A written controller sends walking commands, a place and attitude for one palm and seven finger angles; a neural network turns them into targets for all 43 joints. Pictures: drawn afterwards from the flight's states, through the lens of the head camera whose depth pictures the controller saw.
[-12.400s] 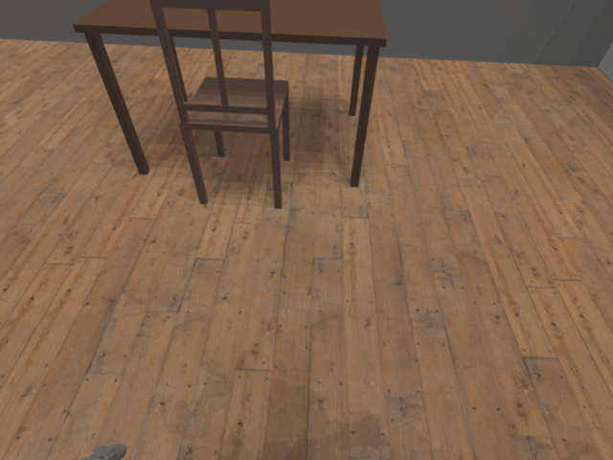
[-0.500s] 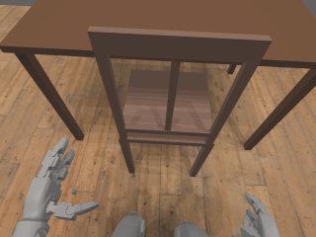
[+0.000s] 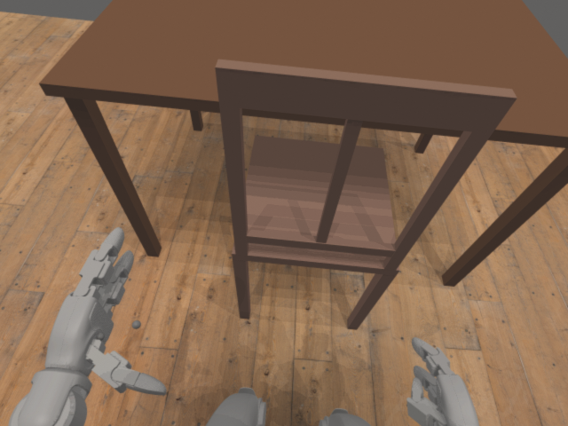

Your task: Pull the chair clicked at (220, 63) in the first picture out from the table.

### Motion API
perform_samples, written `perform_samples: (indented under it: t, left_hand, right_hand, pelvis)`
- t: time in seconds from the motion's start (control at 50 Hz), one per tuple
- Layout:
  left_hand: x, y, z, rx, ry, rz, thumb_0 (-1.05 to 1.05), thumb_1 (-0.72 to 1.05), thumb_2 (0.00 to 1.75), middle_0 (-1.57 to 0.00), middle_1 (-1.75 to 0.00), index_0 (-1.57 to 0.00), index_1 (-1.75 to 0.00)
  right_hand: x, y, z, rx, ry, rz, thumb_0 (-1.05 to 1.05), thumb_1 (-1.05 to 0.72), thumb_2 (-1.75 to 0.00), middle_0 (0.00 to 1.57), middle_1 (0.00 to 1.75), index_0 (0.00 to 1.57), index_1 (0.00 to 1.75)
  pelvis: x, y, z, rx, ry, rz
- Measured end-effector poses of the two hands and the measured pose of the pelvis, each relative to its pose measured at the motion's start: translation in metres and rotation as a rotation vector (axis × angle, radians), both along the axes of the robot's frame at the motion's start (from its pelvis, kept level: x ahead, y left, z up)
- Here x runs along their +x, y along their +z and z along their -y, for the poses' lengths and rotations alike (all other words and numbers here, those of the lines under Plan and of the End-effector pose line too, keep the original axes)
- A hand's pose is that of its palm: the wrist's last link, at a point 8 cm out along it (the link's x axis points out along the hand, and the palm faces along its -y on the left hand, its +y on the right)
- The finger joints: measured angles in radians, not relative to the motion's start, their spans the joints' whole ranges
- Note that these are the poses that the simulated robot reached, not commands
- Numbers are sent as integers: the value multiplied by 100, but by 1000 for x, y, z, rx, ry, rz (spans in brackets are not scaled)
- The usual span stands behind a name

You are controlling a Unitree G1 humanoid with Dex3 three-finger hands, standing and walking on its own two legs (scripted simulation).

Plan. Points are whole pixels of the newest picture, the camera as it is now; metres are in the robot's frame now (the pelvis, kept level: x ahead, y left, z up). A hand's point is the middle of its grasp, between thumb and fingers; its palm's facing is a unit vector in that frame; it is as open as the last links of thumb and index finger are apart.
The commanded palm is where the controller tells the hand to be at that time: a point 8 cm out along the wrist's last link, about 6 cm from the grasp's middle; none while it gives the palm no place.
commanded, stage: raise the hand toward the chair's back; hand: left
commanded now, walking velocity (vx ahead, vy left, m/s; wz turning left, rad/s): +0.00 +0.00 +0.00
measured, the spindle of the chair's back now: (334, 191) +0.51 -0.05 +0.00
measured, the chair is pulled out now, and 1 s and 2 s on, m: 0.00 0.00 0.00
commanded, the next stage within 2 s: aim the fingers beside a spindle in 0.58 s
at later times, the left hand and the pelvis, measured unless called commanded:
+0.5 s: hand (151, 306) +0.26 +0.19 +0.04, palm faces -0.01 -1.00 -0.07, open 16.9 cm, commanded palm +0.24 +0.25 +0.04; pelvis +0.01 -0.01 +0.00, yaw +0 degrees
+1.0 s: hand (180, 293) +0.28 +0.16 +0.03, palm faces -0.01 -1.00 -0.07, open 16.9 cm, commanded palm +0.26 +0.22 +0.03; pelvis +0.01 -0.04 -0.01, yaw +0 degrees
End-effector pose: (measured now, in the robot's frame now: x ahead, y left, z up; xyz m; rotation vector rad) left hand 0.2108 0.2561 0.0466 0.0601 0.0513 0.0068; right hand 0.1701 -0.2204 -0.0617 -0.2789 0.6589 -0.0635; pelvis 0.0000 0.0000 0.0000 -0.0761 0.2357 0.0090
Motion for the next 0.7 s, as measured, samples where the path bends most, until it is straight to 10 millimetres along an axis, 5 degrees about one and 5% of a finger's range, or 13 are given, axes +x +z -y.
perform_samples:
  t: [0.26, 0.7]
  left_hand:
    - [21, -2, -1, -11, -33, -48, -1, -50, 30, -6, -8, -6, -8]
    - [26, 1, 22, 9, 2, -29, -1, -50, 30, -7, -8, -6, -8]
  right_hand:
    - [-13, 3, 22, -34, -57, -47, 1, -90, -90, 21, 30, 20, 30]
    - [6, -7, 40, 12, -42, -24, 1, -90, -90, 20, 30, 20, 30]
  pelvis:
    - [10, 6, 1, 2, -7, -6]
    - [16, 2, 25, 24, -6, -21]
